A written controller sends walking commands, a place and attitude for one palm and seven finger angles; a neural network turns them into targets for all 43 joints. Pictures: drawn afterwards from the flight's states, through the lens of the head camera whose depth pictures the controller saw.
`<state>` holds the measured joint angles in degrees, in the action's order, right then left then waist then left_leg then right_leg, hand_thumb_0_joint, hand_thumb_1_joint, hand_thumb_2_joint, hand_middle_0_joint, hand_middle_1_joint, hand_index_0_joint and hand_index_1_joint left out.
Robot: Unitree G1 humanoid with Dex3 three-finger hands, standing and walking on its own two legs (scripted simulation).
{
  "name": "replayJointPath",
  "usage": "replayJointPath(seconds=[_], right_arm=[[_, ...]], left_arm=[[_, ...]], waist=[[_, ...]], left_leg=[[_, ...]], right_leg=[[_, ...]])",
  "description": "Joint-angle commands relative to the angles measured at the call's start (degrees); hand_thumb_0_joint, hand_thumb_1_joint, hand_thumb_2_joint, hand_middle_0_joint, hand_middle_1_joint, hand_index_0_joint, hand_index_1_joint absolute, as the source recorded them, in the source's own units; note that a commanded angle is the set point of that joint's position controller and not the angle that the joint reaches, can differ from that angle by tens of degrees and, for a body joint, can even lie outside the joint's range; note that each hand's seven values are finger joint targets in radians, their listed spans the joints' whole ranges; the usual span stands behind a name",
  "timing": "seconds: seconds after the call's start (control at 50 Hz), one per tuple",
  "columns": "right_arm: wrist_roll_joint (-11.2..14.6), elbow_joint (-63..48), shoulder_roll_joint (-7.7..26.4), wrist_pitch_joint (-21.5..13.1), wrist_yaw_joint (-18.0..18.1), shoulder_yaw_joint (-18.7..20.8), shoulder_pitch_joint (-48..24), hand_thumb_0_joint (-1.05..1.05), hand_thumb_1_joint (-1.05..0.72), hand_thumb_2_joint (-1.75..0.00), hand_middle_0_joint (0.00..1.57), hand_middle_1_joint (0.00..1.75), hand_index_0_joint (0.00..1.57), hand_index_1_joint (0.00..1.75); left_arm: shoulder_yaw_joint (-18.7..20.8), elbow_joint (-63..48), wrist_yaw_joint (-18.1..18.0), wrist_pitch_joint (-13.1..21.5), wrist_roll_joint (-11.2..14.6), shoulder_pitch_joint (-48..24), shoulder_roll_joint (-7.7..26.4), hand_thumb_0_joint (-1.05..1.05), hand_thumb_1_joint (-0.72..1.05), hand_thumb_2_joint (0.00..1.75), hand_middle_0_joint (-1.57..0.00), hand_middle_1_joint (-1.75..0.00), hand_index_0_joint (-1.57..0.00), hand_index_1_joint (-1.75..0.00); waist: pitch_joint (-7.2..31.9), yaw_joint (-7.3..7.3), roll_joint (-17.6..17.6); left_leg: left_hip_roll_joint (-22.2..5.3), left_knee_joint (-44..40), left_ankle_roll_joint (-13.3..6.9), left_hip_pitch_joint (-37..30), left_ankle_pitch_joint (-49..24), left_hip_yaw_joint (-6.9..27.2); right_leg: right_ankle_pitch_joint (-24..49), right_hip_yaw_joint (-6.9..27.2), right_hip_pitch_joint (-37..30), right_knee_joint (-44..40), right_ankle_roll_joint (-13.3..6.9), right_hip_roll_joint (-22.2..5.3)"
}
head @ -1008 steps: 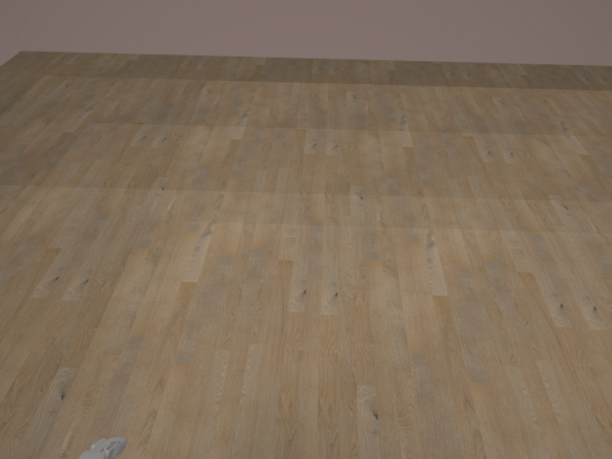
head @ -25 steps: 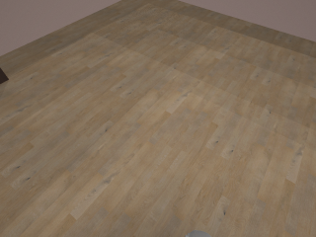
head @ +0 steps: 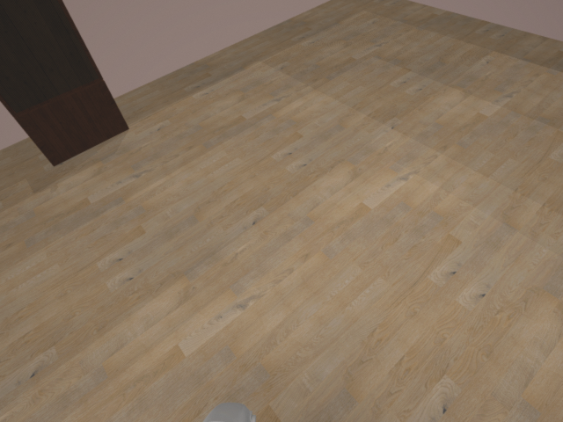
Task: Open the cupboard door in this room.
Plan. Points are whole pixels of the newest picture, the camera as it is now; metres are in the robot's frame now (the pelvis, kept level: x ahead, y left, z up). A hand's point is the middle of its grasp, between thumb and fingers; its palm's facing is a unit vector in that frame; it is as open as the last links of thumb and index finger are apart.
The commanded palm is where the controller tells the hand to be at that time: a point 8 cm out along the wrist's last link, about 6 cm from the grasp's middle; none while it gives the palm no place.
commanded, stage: turn or walk to find it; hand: left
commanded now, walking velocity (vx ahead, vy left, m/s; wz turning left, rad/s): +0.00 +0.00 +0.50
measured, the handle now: out of the picture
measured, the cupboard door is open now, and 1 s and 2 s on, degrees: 0 0 0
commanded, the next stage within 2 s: none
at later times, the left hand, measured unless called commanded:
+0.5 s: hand out of the picture -0.01 +0.29 -0.17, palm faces +0.28 -0.93 -0.24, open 7.4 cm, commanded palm none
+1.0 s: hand out of the picture -0.04 +0.19 -0.14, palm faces +0.50 -0.82 -0.27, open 7.4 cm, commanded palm none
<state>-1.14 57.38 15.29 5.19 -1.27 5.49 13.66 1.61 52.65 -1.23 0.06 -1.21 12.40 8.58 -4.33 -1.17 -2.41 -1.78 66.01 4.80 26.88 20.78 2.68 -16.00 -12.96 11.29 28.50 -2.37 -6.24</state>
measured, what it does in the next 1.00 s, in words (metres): steps on the spot, turning left: left foot, then right foot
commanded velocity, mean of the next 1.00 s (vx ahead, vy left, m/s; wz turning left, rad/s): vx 0.14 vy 0.00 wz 0.50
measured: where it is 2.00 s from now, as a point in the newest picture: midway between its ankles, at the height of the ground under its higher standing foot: (215, 379)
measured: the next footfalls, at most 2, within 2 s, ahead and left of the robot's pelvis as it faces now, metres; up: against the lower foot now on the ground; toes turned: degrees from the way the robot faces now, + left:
left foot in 0.24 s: +0.01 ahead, +0.16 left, +0.00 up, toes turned +12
right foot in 0.76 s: +0.05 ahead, -0.07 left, +0.00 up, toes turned +18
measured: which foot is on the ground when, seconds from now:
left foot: up 0.00-0.22, down 0.24-0.76, up 0.78-1.00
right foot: down 0.00-0.24, up 0.26-0.74, down 0.76-1.00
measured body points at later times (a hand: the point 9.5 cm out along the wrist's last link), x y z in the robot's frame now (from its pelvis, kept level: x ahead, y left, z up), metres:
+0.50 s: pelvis -0.03 +0.06 +0.00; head +0.00 +0.09 +0.45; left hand -0.03 +0.34 -0.15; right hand +0.13 -0.16 -0.13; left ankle -0.03 +0.15 -0.74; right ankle -0.01 -0.10 -0.66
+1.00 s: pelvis +0.03 +0.02 +0.01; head +0.06 -0.02 +0.45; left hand -0.07 +0.24 -0.12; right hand +0.16 -0.21 -0.16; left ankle -0.02 +0.19 -0.63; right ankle +0.01 -0.08 -0.74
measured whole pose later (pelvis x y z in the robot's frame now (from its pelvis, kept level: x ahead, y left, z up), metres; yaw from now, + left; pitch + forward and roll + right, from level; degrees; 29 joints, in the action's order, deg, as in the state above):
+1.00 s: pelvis +0.03 +0.02 +0.01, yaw +30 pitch -1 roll +3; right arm -1.7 57.4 14.7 3.0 -2.2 6.0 17.4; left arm 1.8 57.1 -0.4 2.6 -1.0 19.2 8.5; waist -0.8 -1.7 -2.4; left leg -1.3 69.6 2.3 36.1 10.7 2.0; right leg -17.4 -10.5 1.9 20.1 -1.1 -4.1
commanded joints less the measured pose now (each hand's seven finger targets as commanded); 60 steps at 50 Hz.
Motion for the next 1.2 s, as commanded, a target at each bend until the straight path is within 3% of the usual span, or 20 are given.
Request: replayJointPath(seconds=[0.0, 0.12, 0.18, 0.22, 0.24, 0.3, 0.38, 0.56, 0.62, 0.66, 0.7, 0.72, 0.74, 0.76, 0.78, 0.82, 0.86, 0.92, 1.06, 1.18], right_arm=[[0.1, -5.0, 2.2, -1.7, 0.3, -0.3, -4.8, 0.0, -0.9, -0.9, 0.2, 0.3, 0.2, 0.3], [0.8, -6.5, 1.2, -3.0, 0.3, -1.3, -7.2, 0.0, -0.9, -0.9, 0.2, 0.3, 0.2, 0.3], [0.5, -5.3, 3.5, -4.0, 0.3, -0.8, -1.6, 0.0, -0.9, -0.9, 0.2, 0.3, 0.2, 0.3], [0.2, -5.1, 13.2, -4.4, 0.8, 1.5, 3.2, 0.0, -0.9, -0.9, 0.2, 0.3, 0.2, 0.3], [0.0, -4.2, 13.9, -3.9, 1.1, 1.5, 4.4, 0.0, -0.9, -0.9, 0.2, 0.3, 0.2, 0.3], [-0.1, -6.2, 9.6, -4.0, 2.2, 0.2, -4.1, 0.0, -0.9, -0.9, 0.2, 0.3, 0.2, 0.3], [0.3, -6.7, 8.1, -5.0, 2.1, -0.2, -3.7, 0.0, -0.9, -0.9, 0.2, 0.3, 0.2, 0.3], [-0.3, -6.1, 7.9, -4.6, 2.0, 0.7, 0.9, 0.0, -0.9, -0.9, 0.2, 0.3, 0.2, 0.3], [-0.5, -5.8, 7.9, -4.5, 1.9, 0.7, 2.3, 0.0, -0.9, -0.9, 0.2, 0.3, 0.2, 0.3], [-0.7, -5.9, 7.9, -4.5, 1.8, 0.8, 1.7, 0.0, -0.9, -0.9, 0.2, 0.3, 0.2, 0.3], [-0.4, -6.2, 7.5, -4.5, 1.7, 0.9, -1.0, 0.0, -0.9, -0.9, 0.2, 0.3, 0.2, 0.3], [-0.1, -6.7, 5.7, -4.6, 1.6, 0.8, -2.9, 0.0, -0.9, -0.9, 0.2, 0.3, 0.2, 0.3], [0.5, -7.6, 0.8, -4.8, 1.5, -0.1, -2.1, 0.0, -0.9, -0.9, 0.2, 0.3, 0.2, 0.3], [-0.2, -9.4, 2.2, -5.2, 1.3, -0.2, -5.6, 0.0, -0.9, -0.9, 0.2, 0.3, 0.2, 0.3], [-0.8, -9.6, 4.2, -4.8, 0.6, 0.6, -6.2, 0.0, -0.9, -0.9, 0.2, 0.3, 0.2, 0.3], [-1.0, -6.5, 3.8, -3.6, -0.3, 1.2, -2.2, 0.0, -0.9, -0.9, 0.2, 0.3, 0.2, 0.3], [-1.1, -4.2, 1.4, -3.4, -1.0, 0.7, 1.3, 0.0, -0.9, -0.9, 0.2, 0.3, 0.2, 0.3], [-0.6, -3.4, 0.3, -3.6, -1.1, 0.5, 1.9, 0.0, -0.9, -0.9, 0.2, 0.3, 0.2, 0.3], [-0.6, -5.7, -0.9, -4.0, -1.3, -0.8, -7.3, 0.0, -0.9, -0.9, 0.2, 0.3, 0.2, 0.3], [-0.3, -8.2, -2.8, -5.7, -1.9, -3.2, -17.6, 0.0, -0.9, -0.9, 0.2, 0.3, 0.2, 0.3]], left_arm=[[3.3, -2.1, -0.7, 0.7, -0.2, 4.1, 13.2, 0.0, 0.9, 0.9, -0.2, -0.3, -0.2, -0.3], [4.3, -0.7, -0.4, -0.1, -0.7, 4.5, 15.4, 0.0, 0.9, 0.9, -0.2, -0.3, -0.2, -0.3], [4.4, -0.8, -0.1, -0.7, 0.2, 2.5, 15.4, 0.0, 0.9, 0.9, -0.2, -0.3, -0.2, -0.3], [2.7, -4.0, 0.3, -1.5, 0.5, -0.1, 9.4, 0.0, 0.9, 0.9, -0.2, -0.3, -0.2, -0.3], [2.6, -4.8, 0.2, -2.1, 0.3, -2.4, 10.5, 0.0, 0.9, 0.9, -0.2, -0.3, -0.2, -0.3], [3.4, -2.5, 0.6, -2.8, 0.1, -3.8, 11.4, 0.0, 0.9, 0.9, -0.2, -0.3, -0.2, -0.3], [3.4, -0.8, 1.0, -2.2, 0.0, -0.4, 11.0, 0.0, 0.9, 0.9, -0.2, -0.3, -0.2, -0.3], [2.8, -4.3, 0.2, -2.0, 0.5, -7.1, 9.7, 0.0, 0.9, 0.9, -0.2, -0.3, -0.2, -0.3], [2.4, -5.0, 0.7, -1.4, 0.6, -7.6, 9.1, 0.0, 0.9, 0.9, -0.2, -0.3, -0.2, -0.3], [2.4, -4.9, 1.2, -0.9, 0.5, -6.3, 8.7, 0.0, 0.9, 0.9, -0.2, -0.3, -0.2, -0.3], [2.7, -3.0, 1.7, -0.2, 0.5, -0.2, 9.3, 0.0, 0.9, 0.9, -0.2, -0.3, -0.2, -0.3], [3.5, -1.5, 1.6, 0.3, 0.2, 4.9, 11.3, 0.0, 0.9, 0.9, -0.2, -0.3, -0.2, -0.3], [4.6, -0.7, 0.9, 0.9, -0.8, 9.4, 16.4, 0.0, 0.9, 0.9, -0.2, -0.3, -0.2, -0.3], [4.2, -1.2, 0.3, 0.7, 0.0, 9.5, 18.2, 0.0, 0.9, 0.9, -0.2, -0.3, -0.2, -0.3], [4.0, -2.3, 0.1, 0.8, 0.4, 5.9, 17.2, 0.0, 0.9, 0.9, -0.2, -0.3, -0.2, -0.3], [3.7, -2.6, 0.0, 2.0, 0.4, 0.6, 13.9, 0.0, 0.9, 0.9, -0.2, -0.3, -0.2, -0.3], [2.4, -1.7, 0.3, 3.3, 0.6, 0.3, 9.9, 0.0, 0.9, 0.9, -0.2, -0.3, -0.2, -0.3], [2.0, 0.8, 0.4, 4.0, 0.5, 6.1, 8.3, 0.0, 0.9, 0.9, -0.2, -0.3, -0.2, -0.3], [1.4, 5.4, -0.1, 5.0, -0.4, 16.5, 6.8, 0.0, 0.9, 0.9, -0.2, -0.3, -0.2, -0.3], [1.3, 8.4, -0.5, 4.8, -0.8, 21.6, 7.8, 0.0, 0.9, 0.9, -0.2, -0.3, -0.2, -0.3]], waist=[[3.7, 3.29, 12.3], [5.4, 4.13, 14.9], [8.3, 0.12, 8.5], [7.3, -2.83, -17.0], [7.1, -3.49, -11.4], [1.7, -0.53, -10.0], [5.7, 0.91, -4.0], [5.9, -1.15, -5.3], [7.6, -1.72, -5.9], [8.0, -1.07, -7.2], [7.8, 2.31, -6.1], [7.8, 5.41, -0.8], [8.9, 7.24, 16.2], [3.5, 7.88, 18.8], [-0.9, 5.43, 12.3], [-4.9, 1.36, 11.4], [-5.8, -0.44, 8.5], [-3.4, 0.74, 11.5], [-4.7, 3.25, 10.3], [-5.8, 5.93, 10.7]], left_leg=[[-1.1, -5.9, 0.2, 4.7, 3.1, -2.5], [-0.6, -23.6, -1.7, -4.4, 5.6, -7.1], [-0.6, -41.0, -3.0, -18.6, -10.0, -7.4], [-20.0, -48.2, -11.5, -26.8, -32.8, 18.4], [-22.9, -48.0, -15.5, -23.6, -32.2, 18.0], [-14.4, -49.5, -13.1, -16.6, -21.3, 12.8], [-10.4, -48.2, -11.7, -21.3, -27.4, 8.6], [-11.4, -47.1, -15.3, -21.3, -26.3, 17.7], [-10.7, -47.7, -15.5, -20.5, -13.8, 21.4], [-9.2, -47.9, -14.9, -16.9, -5.6, 23.0], [-6.0, -44.9, -12.9, -7.5, 2.1, 21.5], [-2.0, -38.6, -10.3, 3.1, 7.8, 18.0], [5.2, -21.8, -6.0, 17.6, 12.7, 7.0], [5.5, -10.7, -4.3, 21.7, 12.9, 2.4], [2.5, -4.5, -4.5, 19.9, 8.4, 4.1], [-0.1, 2.0, -4.1, 16.2, 0.9, 3.2], [-0.4, 3.9, -3.0, 14.5, -6.6, 1.1], [-0.5, 5.7, -2.3, 16.2, -12.0, -0.9], [-2.8, 0.6, -2.7, 21.8, -12.3, -3.5], [-1.8, -22.0, -5.6, 15.3, -8.0, -9.8]], right_leg=[[22.2, 10.3, -8.5, -9.3, -4.7, -14.9], [24.9, 8.1, -7.2, -4.8, -5.4, -16.7], [16.8, 2.8, 0.4, 5.1, 0.0, -14.2], [-21.6, 2.2, 21.6, 26.8, 7.0, -2.0], [-21.8, 7.0, 21.3, 32.4, 6.3, -2.1], [-10.7, 11.4, 22.3, 36.8, 6.5, -1.9], [-4.1, 11.6, 21.6, 37.5, 7.6, -0.4], [-8.7, 13.3, 19.5, 26.7, 8.1, 1.6], [-10.8, 12.4, 15.3, 18.9, 7.2, 3.3], [-10.9, 11.3, 9.9, 11.7, 6.4, 4.7], [-5.7, 9.5, -3.1, 0.8, 5.7, 6.2], [-3.9, 11.2, -15.0, -7.2, 4.7, 3.7], [-16.5, 27.2, -26.0, -15.5, 0.8, -11.8], [-25.2, 40.6, -16.9, -21.2, -2.9, -22.3], [-27.8, 38.3, -7.4, -23.6, -3.7, -22.7], [-28.9, 33.7, 1.1, -25.2, -1.0, -18.9], [-11.3, 18.9, 0.2, -22.0, 1.2, -12.2], [1.1, 10.0, -6.4, -19.8, 2.5, -9.2], [19.8, 6.2, -14.3, -16.8, 0.2, -11.8], [34.8, 2.2, -19.1, -13.3, -2.0, -12.7]])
